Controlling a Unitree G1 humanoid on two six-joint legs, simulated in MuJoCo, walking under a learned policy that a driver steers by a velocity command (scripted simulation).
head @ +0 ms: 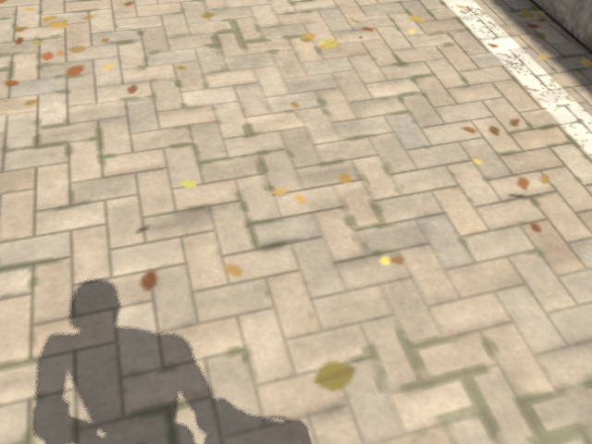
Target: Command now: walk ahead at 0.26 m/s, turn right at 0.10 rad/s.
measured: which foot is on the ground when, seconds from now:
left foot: down 0.00-0.32, up 0.34-0.82, down 0.84-1.00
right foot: up 0.00-0.30, down 0.32-0.84, up 0.86-1.00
